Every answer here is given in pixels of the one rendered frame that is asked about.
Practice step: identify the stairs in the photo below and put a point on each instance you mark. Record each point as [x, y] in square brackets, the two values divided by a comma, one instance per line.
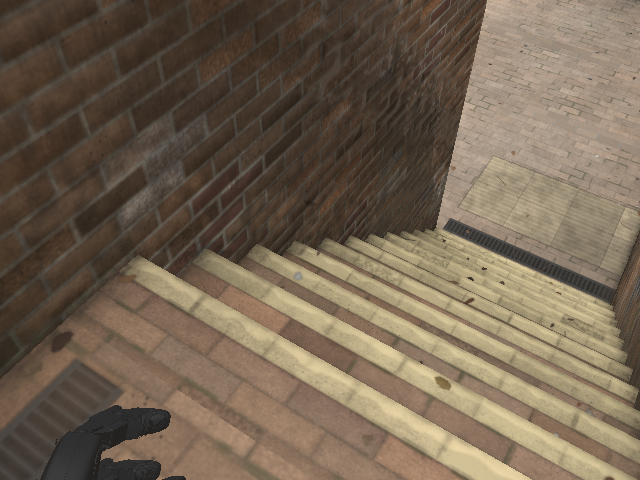
[519, 365]

